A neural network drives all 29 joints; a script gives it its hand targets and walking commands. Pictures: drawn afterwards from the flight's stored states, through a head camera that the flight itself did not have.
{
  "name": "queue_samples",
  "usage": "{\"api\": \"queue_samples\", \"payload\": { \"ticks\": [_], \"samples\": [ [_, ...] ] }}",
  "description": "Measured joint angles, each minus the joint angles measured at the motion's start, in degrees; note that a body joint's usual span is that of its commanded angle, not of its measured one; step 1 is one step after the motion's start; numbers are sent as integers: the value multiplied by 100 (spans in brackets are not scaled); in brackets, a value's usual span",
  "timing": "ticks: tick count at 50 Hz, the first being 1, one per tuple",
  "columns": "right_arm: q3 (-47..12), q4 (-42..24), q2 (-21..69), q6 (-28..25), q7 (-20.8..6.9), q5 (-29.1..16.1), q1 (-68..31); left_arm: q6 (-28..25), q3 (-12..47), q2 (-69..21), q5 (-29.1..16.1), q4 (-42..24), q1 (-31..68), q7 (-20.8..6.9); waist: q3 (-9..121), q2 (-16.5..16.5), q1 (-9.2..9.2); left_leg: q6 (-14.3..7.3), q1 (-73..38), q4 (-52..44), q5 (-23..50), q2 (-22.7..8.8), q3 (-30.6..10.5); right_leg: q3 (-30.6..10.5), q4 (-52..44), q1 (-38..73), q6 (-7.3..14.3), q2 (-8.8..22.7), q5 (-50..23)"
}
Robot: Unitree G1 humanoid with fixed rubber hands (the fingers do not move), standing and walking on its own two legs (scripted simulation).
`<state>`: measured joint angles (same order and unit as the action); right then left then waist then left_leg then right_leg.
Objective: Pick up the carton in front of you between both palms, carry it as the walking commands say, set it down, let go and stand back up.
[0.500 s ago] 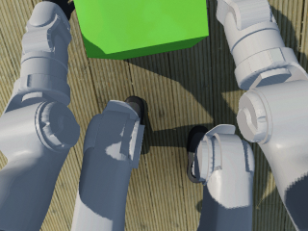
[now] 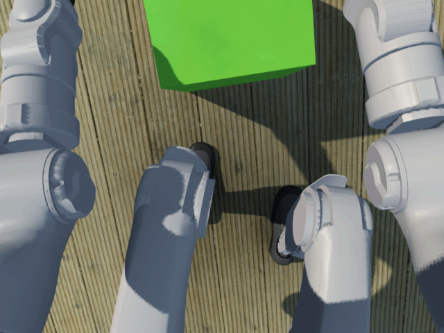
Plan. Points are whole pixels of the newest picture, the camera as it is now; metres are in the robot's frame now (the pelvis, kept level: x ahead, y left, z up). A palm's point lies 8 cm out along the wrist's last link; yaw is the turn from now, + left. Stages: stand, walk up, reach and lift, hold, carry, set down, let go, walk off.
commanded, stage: set down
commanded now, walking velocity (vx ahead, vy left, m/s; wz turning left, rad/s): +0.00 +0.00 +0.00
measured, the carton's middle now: (227, 21) +0.53 +0.11 -0.28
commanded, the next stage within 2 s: let go in 0.80 s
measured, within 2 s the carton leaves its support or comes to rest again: neither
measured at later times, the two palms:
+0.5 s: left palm out of the picture +0.49 +0.33 +0.02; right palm out of the picture +0.61 -0.04 +0.02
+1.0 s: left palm out of the picture +0.47 +0.32 +0.15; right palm out of the picture +0.58 -0.06 +0.15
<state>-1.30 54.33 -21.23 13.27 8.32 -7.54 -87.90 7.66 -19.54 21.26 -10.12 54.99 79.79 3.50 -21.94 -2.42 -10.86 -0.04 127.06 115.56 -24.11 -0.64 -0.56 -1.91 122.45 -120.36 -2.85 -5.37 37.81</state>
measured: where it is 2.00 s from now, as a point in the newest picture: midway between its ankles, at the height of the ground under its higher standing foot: (239, 217)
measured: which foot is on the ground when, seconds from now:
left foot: down 0.00-1.00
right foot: down 0.00-1.00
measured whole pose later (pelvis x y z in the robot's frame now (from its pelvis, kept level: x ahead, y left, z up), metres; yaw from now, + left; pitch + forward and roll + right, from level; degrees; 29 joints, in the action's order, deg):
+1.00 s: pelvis +0.06 +0.01 +0.25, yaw +0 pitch +43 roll -3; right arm 13.2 46.3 -9.6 13.3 6.2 6.7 -60.5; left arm 9.8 -23.1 13.7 3.1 41.5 51.1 -4.9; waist 3.5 -2.7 -8.6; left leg -0.5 90.2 61.6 -14.6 0.7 -2.4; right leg -3.5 64.4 -84.1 -2.3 -4.4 23.7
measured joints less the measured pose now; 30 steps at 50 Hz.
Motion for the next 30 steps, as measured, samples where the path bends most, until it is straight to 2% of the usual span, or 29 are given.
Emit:
{"api": "queue_samples", "payload": {
  "ticks": [7, 11, 24, 30],
  "samples": [
    [680, 708, 147, 35, -169, 391, 33, 206, -7, -233, 333, -105, -373, 11, 926, -152, -57, 61, -210, -687, 63, 113, -123, 90, -759, 238, 68, 57, -102],
    [889, 796, 227, -5, -223, 586, 143, 235, -122, -317, 495, -219, -576, -43, 1334, -163, -36, 67, -291, -1019, 88, 131, -150, 90, -1126, 314, 71, 48, -164],
    [761, -320, 393, 324, -204, 666, 1006, 552, -346, -343, 436, -994, -1320, -250, 1993, -86, 28, 51, -972, -2262, 199, 139, -117, -41, -2419, 922, 74, 25, -405],
    [856, -435, 505, 374, -247, 755, 1273, 587, -395, -364, 481, -1085, -1593, -377, 2266, -107, 55, 52, -1514, -3002, 335, 163, -125, -78, -3177, 1440, 92, 56, -583]
  ]
}}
